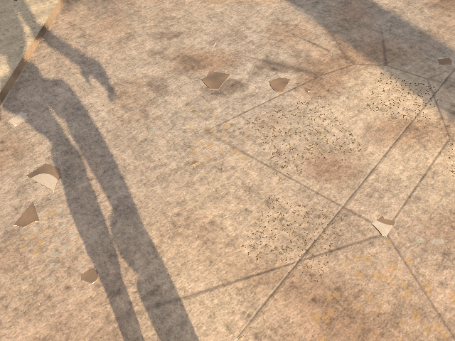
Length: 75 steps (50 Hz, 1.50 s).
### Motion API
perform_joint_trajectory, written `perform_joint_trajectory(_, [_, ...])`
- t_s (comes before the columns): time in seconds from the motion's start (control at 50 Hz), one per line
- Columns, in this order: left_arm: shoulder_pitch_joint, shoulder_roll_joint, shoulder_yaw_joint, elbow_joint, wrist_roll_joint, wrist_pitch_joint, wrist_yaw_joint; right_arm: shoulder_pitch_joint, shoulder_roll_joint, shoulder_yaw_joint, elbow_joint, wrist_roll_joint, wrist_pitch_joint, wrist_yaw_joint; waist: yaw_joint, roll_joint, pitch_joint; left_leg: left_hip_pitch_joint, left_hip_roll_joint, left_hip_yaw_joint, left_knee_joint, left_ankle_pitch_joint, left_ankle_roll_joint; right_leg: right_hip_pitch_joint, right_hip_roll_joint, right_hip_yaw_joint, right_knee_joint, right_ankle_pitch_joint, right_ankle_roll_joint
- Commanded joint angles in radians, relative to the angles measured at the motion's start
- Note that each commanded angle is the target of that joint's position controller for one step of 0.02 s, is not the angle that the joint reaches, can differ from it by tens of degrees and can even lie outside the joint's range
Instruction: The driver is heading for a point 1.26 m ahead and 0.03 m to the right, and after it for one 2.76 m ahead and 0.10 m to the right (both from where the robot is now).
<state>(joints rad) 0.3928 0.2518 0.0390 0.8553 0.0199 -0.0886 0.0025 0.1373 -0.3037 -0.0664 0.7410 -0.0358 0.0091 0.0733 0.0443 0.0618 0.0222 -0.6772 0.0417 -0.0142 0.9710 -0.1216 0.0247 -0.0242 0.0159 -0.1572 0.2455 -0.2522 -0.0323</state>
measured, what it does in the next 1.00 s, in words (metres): walks ahead: left foot, then right foot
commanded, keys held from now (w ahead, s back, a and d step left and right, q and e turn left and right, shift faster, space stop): w+q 0.04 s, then w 0.80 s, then no key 0.16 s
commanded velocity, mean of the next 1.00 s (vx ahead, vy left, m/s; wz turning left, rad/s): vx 0.48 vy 0.00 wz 0.16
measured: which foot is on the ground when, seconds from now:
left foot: up 0.00-0.16, down 0.18-0.76, up 0.78-1.00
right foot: down 0.00-0.20, up 0.22-0.72, down 0.74-1.00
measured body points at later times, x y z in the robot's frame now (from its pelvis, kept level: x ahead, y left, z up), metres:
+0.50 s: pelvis +0.27 +0.06 +0.00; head +0.29 +0.07 +0.45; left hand +0.35 +0.33 -0.13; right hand +0.31 -0.21 -0.13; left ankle +0.21 +0.10 -0.75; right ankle +0.40 -0.09 -0.68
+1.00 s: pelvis +0.54 +0.04 +0.00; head +0.57 +0.03 +0.45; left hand +0.52 +0.30 -0.13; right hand +0.67 -0.20 -0.14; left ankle +0.58 +0.19 -0.68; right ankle +0.55 -0.03 -0.75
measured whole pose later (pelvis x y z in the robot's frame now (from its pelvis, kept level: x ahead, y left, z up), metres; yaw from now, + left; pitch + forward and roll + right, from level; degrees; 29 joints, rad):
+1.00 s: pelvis +0.54 +0.04 +0.00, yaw +8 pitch -1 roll +0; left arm 0.34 0.22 0.03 0.95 0.01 -0.08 -0.01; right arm 0.21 -0.26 -0.03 0.89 -0.03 -0.04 0.01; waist 0.01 0.04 0.07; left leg -0.56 0.05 -0.01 0.97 -0.23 0.03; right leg -0.13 0.06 -0.08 0.30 -0.16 -0.09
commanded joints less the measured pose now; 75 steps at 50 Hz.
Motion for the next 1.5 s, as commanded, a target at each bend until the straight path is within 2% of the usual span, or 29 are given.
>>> perform_joint_trajectory(0.02, [-0.026, 0.125, 0.026, -0.051, -0.002, -0.015, 0.002, -0.124, -0.002, 0.018, -0.104, 0.001, -0.016, 0.016, -0.006, -0.155, 0.051, 0.000, 0.009, 0.051, -0.170, 0.092, 0.011, -0.016, -0.241, 0.056, -0.088, 0.429, -0.089])
perform_joint_trajectory(0.12, [0.051, 0.163, 0.030, 0.005, 0.001, 0.004, 0.012, -0.157, -0.008, 0.025, -0.123, -0.012, -0.022, 0.003, -0.012, -0.159, 0.042, 0.156, -0.067, 0.134, -0.355, -0.049, 0.094, 0.090, -0.277, -0.005, 0.038, 0.814, -0.077])
perform_joint_trajectory(0.16, [0.063, 0.190, 0.031, 0.022, 0.002, 0.019, 0.014, 0.003, -0.040, 0.010, -0.072, -0.020, -0.034, -0.015, -0.085, -0.167, -0.060, 0.366, -0.134, 0.139, -0.416, -0.104, 0.143, 0.098, -0.279, -0.030, 0.279, 1.014, -0.071])
perform_joint_trajectory(0.18, [0.053, 0.183, 0.025, 0.018, -0.003, 0.024, 0.014, 0.160, -0.065, -0.005, -0.015, -0.029, -0.044, -0.027, -0.157, -0.134, -0.145, 0.599, -0.130, 0.106, -0.483, -0.051, 0.171, -0.012, -0.257, -0.057, 0.481, 0.895, -0.056])
perform_joint_trajectory(0.2, [0.071, 0.114, 0.005, -0.028, -0.018, 0.020, 0.006, 0.287, -0.157, -0.031, 0.009, -0.044, -0.047, -0.046, -0.189, 0.001, -0.280, 0.911, 0.116, -0.200, -0.499, -0.164, 0.239, -0.295, -0.200, -0.067, 0.799, 0.461, -0.027])
perform_joint_trajectory(0.22, [0.109, 0.087, 0.005, -0.059, -0.026, 0.021, -0.005, 0.286, -0.226, -0.048, 0.006, -0.004, -0.037, -0.052, -0.136, 0.166, -0.395, 1.068, 0.372, -0.695, -0.619, -0.040, 0.355, -0.570, -0.015, 0.015, 1.128, -0.279, 0.013])
perform_joint_trajectory(0.24, [-0.016, 0.165, 0.026, -0.074, -0.009, 0.023, -0.002, 0.259, -0.205, -0.047, 0.000, 0.019, -0.029, -0.062, -0.165, -0.003, -0.309, 0.996, 0.329, -0.577, -0.631, 0.087, 0.335, -0.656, -0.056, 0.159, 1.163, -0.196, 0.006])
perform_joint_trajectory(0.28, [-0.055, 0.108, 0.010, -0.076, -0.018, 0.009, -0.008, 0.167, -0.101, -0.018, 0.027, 0.020, -0.044, -0.069, -0.086, -0.047, -0.081, 0.718, 0.236, -0.326, -0.677, 0.253, 0.267, -0.620, -0.123, 0.172, 1.014, -0.101, -0.005])
perform_joint_trajectory(0.3, [-0.039, 0.101, 0.010, -0.067, -0.002, 0.022, -0.012, 0.140, -0.071, -0.006, 0.036, 0.023, -0.053, -0.070, -0.047, -0.041, -0.042, 0.632, 0.191, -0.259, -0.704, 0.276, 0.234, -0.567, -0.141, 0.177, 0.945, -0.091, 0.000])
perform_joint_trajectory(0.34, [0.018, 0.084, 0.010, -0.035, 0.018, 0.053, -0.021, 0.124, -0.046, 0.004, 0.044, 0.023, -0.072, -0.065, -0.012, -0.021, -0.037, 0.542, 0.150, -0.193, -0.758, 0.276, 0.218, -0.477, -0.136, 0.164, 0.891, -0.071, 0.011])
perform_joint_trajectory(0.4, [-0.051, 0.069, 0.012, -0.052, 0.020, 0.067, -0.034, 0.166, -0.072, -0.003, 0.079, 0.031, -0.088, -0.062, -0.015, -0.016, 0.005, 0.526, 0.130, -0.152, -0.831, 0.219, 0.224, -0.542, -0.145, 0.145, 0.808, 0.023, 0.028])
perform_joint_trajectory(0.62, [-0.407, 0.057, 0.000, -0.163, 0.010, 0.052, -0.040, 0.342, -0.080, 0.005, 0.182, 0.019, -0.092, -0.076, -0.111, -0.006, 0.083, 0.748, 0.147, -0.086, -0.811, 0.368, 0.178, -0.636, -0.090, 0.100, 0.387, 0.229, 0.002])
perform_joint_trajectory(0.68, [-0.363, 0.072, 0.006, -0.158, 0.009, 0.042, -0.033, 0.315, -0.103, 0.003, 0.195, 0.013, -0.091, -0.087, -0.067, 0.005, 0.064, 0.791, 0.166, -0.068, -0.716, 0.611, 0.153, -0.514, -0.040, 0.082, 0.317, 0.122, -0.046])
perform_joint_trajectory(0.72, [-0.139, 0.104, 0.025, -0.085, 0.012, 0.029, -0.015, 0.285, -0.119, 0.001, 0.201, 0.011, -0.087, -0.088, 0.036, -0.007, -0.059, 0.764, 0.126, -0.025, -0.450, 0.810, 0.120, -0.228, 0.027, 0.054, 0.237, 0.100, -0.089])
perform_joint_trajectory(0.74, [0.037, 0.153, 0.042, -0.036, 0.031, 0.020, -0.001, 0.282, -0.102, 0.009, 0.189, 0.018, -0.090, -0.087, 0.104, -0.044, -0.169, 0.602, 0.087, 0.000, -0.211, 0.606, 0.104, 0.039, -0.073, 0.156, 0.223, 0.094, -0.130])
perform_joint_trajectory(0.76, [0.144, 0.283, 0.077, -0.024, 0.052, 0.019, 0.006, 0.381, -0.001, 0.032, 0.155, 0.057, -0.094, -0.076, 0.081, -0.267, -0.320, 0.258, -0.078, 0.075, 0.199, 0.071, 0.049, 0.339, -0.384, 0.628, 0.174, -0.016, -0.256])
perform_joint_trajectory(0.78, [0.097, 0.245, 0.069, -0.019, 0.012, 0.030, -0.008, 0.367, -0.066, 0.013, 0.172, 0.030, -0.093, -0.079, 0.061, -0.231, -0.324, 0.126, -0.141, -0.051, 0.336, -0.380, 0.063, 0.311, -0.432, 0.863, 0.047, 0.030, -0.284])
perform_joint_trajectory(0.82, [-0.092, 0.127, 0.040, -0.040, -0.008, 0.029, -0.017, 0.247, -0.060, 0.012, 0.145, 0.018, -0.094, -0.071, -0.007, -0.099, -0.060, 0.077, -0.027, -0.068, 0.299, -0.236, 0.071, 0.029, -0.351, 0.575, 0.000, 0.012, -0.236])
perform_joint_trajectory(0.86, [-0.137, 0.068, 0.019, -0.021, -0.008, 0.018, -0.012, 0.242, -0.031, 0.017, 0.148, 0.005, -0.074, -0.063, -0.062, -0.127, 0.023, 0.157, 0.023, -0.042, 0.189, -0.188, 0.053, -0.130, -0.262, 0.402, -0.054, 0.199, -0.176])
perform_joint_trajectory(0.94, [-0.083, 0.090, 0.019, 0.030, -0.010, -0.014, -0.015, 0.256, 0.011, 0.023, 0.163, 0.002, -0.044, -0.060, -0.098, -0.119, -0.008, 0.215, 0.005, 0.007, 0.104, -0.141, 0.001, -0.164, -0.228, 0.219, -0.024, 0.793, -0.189])
perform_joint_trajectory(1.06, [-0.041, 0.083, 0.005, 0.080, -0.010, 0.006, -0.006, 0.085, 0.038, 0.044, 0.137, 0.015, -0.041, -0.069, -0.047, -0.164, -0.028, 0.275, -0.015, 0.073, -0.248, 0.048, -0.015, -0.113, -0.171, 0.118, 0.016, 0.847, -0.145])
perform_joint_trajectory(1.18, [-0.050, 0.072, 0.001, 0.123, -0.015, 0.031, 0.015, 0.151, 0.019, 0.038, 0.192, 0.005, -0.065, -0.097, -0.077, -0.117, -0.016, 0.452, -0.026, 0.041, -0.554, 0.115, 0.038, -0.067, -0.192, 0.181, 0.196, 0.647, -0.099])
perform_joint_trajectory(1.2, [-0.014, 0.062, -0.003, 0.125, -0.010, 0.029, 0.017, 0.204, -0.031, 0.027, 0.211, -0.001, -0.081, -0.103, -0.078, -0.038, -0.061, 0.580, 0.061, -0.040, -0.580, 0.432, 0.049, -0.110, -0.146, 0.169, 0.286, 0.486, -0.061])
perform_joint_trajectory(1.22, [0.111, -0.001, -0.018, 0.137, -0.017, 0.031, 0.019, 0.236, -0.084, 0.018, 0.217, 0.002, -0.083, -0.104, -0.022, 0.094, -0.154, 0.731, 0.245, -0.191, -0.508, 0.835, 0.139, -0.192, -0.074, 0.131, 0.396, 0.047, -0.033])
perform_joint_trajectory(1.24, [0.153, -0.013, -0.020, 0.182, -0.033, 0.058, 0.026, 0.238, -0.042, 0.026, 0.221, 0.026, -0.068, -0.102, -0.055, 0.140, -0.218, 0.718, 0.328, -0.296, -0.538, 0.808, 0.270, -0.213, 0.004, 0.123, 0.498, -0.307, -0.023])
perform_joint_trajectory(1.26, [0.068, 0.036, -0.007, 0.168, -0.023, 0.076, 0.030, 0.216, -0.013, 0.036, 0.217, 0.028, -0.061, -0.099, -0.070, 0.096, -0.158, 0.659, 0.319, -0.327, -0.603, 0.626, 0.290, -0.268, 0.011, 0.160, 0.569, -0.412, -0.019])
perform_joint_trajectory(1.32, [-0.036, 0.007, -0.008, 0.161, -0.002, 0.104, 0.023, 0.097, 0.007, 0.049, 0.213, 0.018, -0.046, -0.118, -0.021, 0.044, -0.052, 0.476, 0.225, -0.219, -0.716, 0.278, 0.209, -0.243, -0.026, 0.193, 0.553, -0.301, 0.006])
perform_joint_trajectory(1.44, [0.013, -0.033, -0.027, 0.239, -0.004, 0.121, 0.037, 0.052, -0.003, 0.046, 0.246, 0.033, -0.028, -0.113, 0.006, 0.025, -0.048, 0.387, 0.123, -0.125, -0.730, -0.125, 0.107, -0.075, -0.019, 0.137, 0.219, -0.010, 0.027])
perform_joint_trajectory(1.5, [-0.038, 0.021, -0.027, 0.230, 0.005, 0.108, 0.034, 0.088, 0.009, 0.035, 0.264, 0.042, -0.007, -0.105, -0.045, -0.049, 0.075, 0.347, 0.055, -0.105, -0.761, -0.306, 0.024, -0.195, -0.091, 0.234, 0.112, -0.068, 0.000])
